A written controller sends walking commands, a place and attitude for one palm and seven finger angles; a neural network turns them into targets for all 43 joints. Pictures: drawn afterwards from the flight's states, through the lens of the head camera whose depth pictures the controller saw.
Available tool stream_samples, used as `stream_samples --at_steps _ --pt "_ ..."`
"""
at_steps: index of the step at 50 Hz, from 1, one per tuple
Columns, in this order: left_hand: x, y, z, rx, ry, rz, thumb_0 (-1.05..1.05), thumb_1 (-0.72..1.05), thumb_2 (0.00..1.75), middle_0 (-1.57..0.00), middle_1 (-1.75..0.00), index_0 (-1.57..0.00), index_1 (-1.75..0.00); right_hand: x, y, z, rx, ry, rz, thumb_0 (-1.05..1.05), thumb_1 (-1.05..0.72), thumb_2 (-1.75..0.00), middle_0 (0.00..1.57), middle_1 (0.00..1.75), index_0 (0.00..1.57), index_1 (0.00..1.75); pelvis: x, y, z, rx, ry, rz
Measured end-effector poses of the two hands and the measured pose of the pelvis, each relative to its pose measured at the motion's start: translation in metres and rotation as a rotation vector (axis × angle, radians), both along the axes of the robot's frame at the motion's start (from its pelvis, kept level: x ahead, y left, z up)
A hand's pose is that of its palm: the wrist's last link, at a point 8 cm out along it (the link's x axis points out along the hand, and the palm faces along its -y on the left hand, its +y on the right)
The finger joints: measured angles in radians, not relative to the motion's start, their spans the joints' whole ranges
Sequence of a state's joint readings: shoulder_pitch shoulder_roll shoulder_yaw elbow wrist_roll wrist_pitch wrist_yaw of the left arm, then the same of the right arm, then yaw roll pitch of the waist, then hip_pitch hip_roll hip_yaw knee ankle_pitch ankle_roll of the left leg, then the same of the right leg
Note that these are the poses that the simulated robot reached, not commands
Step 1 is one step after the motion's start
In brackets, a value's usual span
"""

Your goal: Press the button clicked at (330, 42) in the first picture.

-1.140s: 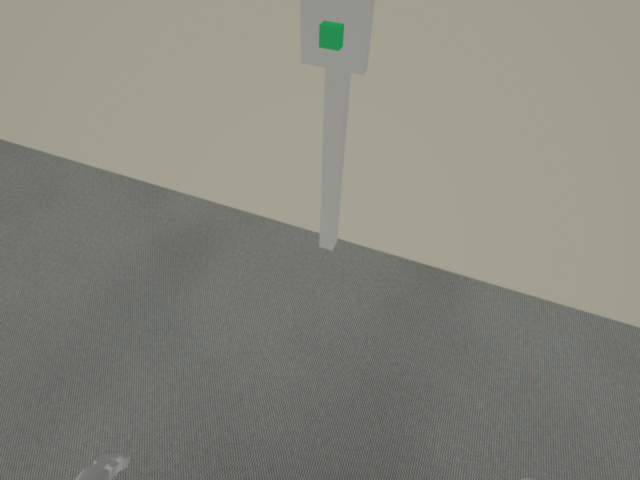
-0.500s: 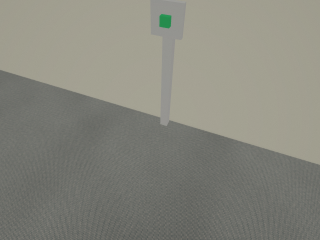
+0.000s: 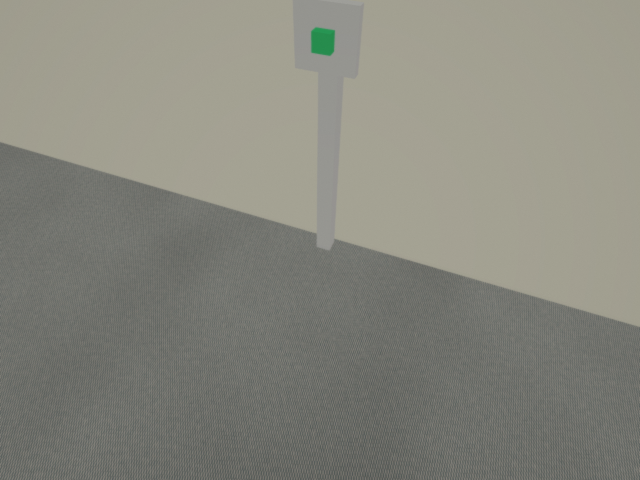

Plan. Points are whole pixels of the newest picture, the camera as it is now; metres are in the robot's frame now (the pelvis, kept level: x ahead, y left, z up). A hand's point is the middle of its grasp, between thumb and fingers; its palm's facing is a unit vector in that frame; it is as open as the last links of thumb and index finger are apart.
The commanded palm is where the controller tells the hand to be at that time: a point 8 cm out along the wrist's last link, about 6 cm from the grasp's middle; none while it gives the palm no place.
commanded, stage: look at it before walking up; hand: left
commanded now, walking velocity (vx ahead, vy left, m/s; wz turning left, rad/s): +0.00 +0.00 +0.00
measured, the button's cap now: (323, 41) +1.11 +0.06 +0.09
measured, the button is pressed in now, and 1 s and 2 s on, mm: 0 0 0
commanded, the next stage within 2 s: walk to a spot facing it in 0.60 s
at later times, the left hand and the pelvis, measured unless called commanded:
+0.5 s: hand out of the picture +0.08 +0.25 -0.15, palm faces -0.03 -0.94 -0.35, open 7.4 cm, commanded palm none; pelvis +0.01 +0.00 +0.00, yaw +0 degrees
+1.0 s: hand out of the picture +0.04 +0.24 -0.18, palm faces +0.12 -0.97 -0.22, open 7.4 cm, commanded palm none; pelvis +0.04 +0.03 -0.01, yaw +7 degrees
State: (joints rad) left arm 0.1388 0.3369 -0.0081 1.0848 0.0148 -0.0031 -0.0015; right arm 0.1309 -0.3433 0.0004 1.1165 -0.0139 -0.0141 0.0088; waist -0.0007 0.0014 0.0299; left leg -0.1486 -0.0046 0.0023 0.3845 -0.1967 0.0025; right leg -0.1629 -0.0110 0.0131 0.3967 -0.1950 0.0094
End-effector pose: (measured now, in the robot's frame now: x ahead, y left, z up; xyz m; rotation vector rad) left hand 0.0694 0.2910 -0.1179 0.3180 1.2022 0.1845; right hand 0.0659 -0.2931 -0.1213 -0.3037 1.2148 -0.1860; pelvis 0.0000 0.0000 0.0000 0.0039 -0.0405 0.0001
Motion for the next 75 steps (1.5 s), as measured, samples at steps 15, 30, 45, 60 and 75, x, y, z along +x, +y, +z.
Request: stream_samples --at_steps 15,30,45,60,75 --pt "0.004 0.0 0.001 0.004 0.009 0.004 0.0 0.91 0.9 -0.2 -0.3 -0.2 -0.3 0.01 -0.001 0.001 -0.004 -0.006 0.005 0.01 -0.91 -0.9 0.2 0.3 0.21 0.3 0.006 -0.001 0.001 0.0 0.003 -0.002" --pt "0.011 0.003 0.002 0.008 0.0 0.001 0.0 0.91 0.9 -0.2 -0.3 -0.2 -0.3 0.02 0.0 0.003 -0.003 -0.018 0.009 0.01 -0.91 -0.9 0.2 0.3 0.21 0.3 0.01 -0.001 0.002 -0.001 0.002 -0.003" --pt "-0.008 -0.009 -0.018 -0.064 0.022 0.083 0.0 0.91 0.9 -0.2 -0.3 -0.2 -0.3 0.009 0.026 -0.009 0.025 0.088 0.033 0.01 -0.91 -0.9 0.2 0.29 0.2 0.3 0.026 0.008 -0.005 -0.022 0.024 0.059" --pt "-0.031 0.04 -0.046 -0.171 0.172 0.28 0.01 0.91 0.9 -0.2 -0.29 -0.2 -0.3 0.051 0.139 -0.016 0.068 0.147 0.087 0.0 -0.91 -0.9 0.2 0.29 0.2 0.3 0.091 0.087 -0.013 -0.02 0.03 0.197" --pt "0.154 0.058 -0.035 -0.196 -0.001 0.269 0.0 0.91 0.9 -0.2 -0.29 -0.2 -0.3 0.109 0.203 -0.023 0.145 0.279 0.032 0.0 -0.91 -0.9 0.2 0.3 0.21 0.3 0.21 0.118 -0.008 -0.011 0.027 0.236"
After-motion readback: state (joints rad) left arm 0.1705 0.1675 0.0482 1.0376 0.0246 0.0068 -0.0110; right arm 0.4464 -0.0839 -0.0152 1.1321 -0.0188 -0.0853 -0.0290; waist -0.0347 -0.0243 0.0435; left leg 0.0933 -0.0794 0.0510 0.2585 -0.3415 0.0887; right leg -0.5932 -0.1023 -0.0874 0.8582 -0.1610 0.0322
